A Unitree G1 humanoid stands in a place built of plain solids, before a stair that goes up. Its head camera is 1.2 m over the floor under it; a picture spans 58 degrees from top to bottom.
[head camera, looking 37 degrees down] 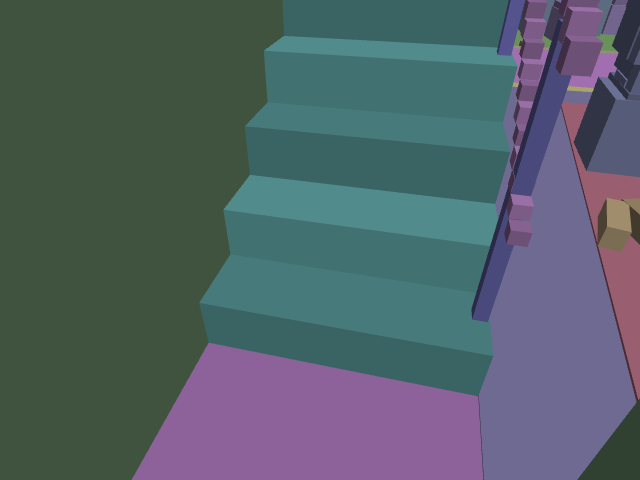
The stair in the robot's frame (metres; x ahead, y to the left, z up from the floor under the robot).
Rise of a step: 0.20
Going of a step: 0.26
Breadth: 0.91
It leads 13 degrees to the right of straight ahead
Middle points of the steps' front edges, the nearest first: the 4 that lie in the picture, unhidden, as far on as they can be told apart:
0.89 -0.05 0.20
1.14 -0.11 0.39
1.38 -0.17 0.59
1.63 -0.23 0.79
